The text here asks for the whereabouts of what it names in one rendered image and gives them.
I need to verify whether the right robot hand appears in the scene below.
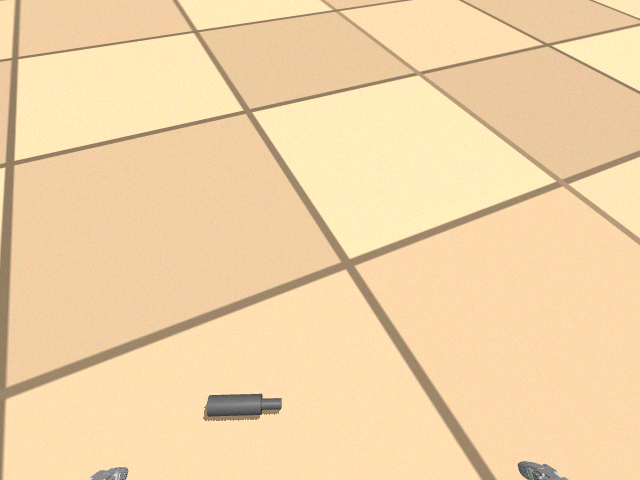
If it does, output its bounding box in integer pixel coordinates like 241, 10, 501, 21
518, 461, 568, 480

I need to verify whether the bottle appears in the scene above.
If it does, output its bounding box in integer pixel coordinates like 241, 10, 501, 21
207, 394, 282, 416

